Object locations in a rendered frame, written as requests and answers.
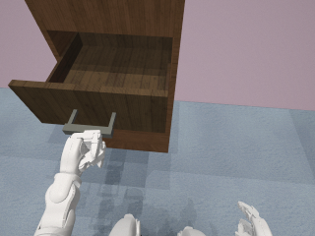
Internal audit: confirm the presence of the left robot thigh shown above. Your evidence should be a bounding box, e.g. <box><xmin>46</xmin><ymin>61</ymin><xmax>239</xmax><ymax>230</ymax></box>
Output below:
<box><xmin>108</xmin><ymin>217</ymin><xmax>141</xmax><ymax>236</ymax></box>

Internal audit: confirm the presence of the robot left hand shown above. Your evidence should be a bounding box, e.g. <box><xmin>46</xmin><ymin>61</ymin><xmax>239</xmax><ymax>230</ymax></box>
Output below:
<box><xmin>59</xmin><ymin>130</ymin><xmax>106</xmax><ymax>177</ymax></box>

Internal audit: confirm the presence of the robot right hand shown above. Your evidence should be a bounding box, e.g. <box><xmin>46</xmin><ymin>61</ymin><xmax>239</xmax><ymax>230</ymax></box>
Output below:
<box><xmin>235</xmin><ymin>202</ymin><xmax>273</xmax><ymax>236</ymax></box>

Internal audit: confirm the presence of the drawer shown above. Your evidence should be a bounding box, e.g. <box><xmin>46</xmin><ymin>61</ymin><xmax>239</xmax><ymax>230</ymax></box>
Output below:
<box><xmin>8</xmin><ymin>31</ymin><xmax>173</xmax><ymax>134</ymax></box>

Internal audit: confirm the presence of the cabinet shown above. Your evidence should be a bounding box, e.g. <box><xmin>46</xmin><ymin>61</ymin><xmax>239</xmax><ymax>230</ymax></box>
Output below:
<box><xmin>25</xmin><ymin>0</ymin><xmax>185</xmax><ymax>153</ymax></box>

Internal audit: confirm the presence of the robot left forearm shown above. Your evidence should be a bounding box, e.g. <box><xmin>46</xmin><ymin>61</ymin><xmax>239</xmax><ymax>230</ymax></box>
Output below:
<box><xmin>33</xmin><ymin>172</ymin><xmax>82</xmax><ymax>236</ymax></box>

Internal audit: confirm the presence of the handle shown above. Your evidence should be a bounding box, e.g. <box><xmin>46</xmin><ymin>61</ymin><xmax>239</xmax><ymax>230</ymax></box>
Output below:
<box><xmin>62</xmin><ymin>109</ymin><xmax>117</xmax><ymax>139</ymax></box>

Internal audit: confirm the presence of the robot left shin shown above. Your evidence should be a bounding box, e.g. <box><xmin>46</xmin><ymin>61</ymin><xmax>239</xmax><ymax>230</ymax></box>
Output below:
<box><xmin>124</xmin><ymin>213</ymin><xmax>134</xmax><ymax>218</ymax></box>

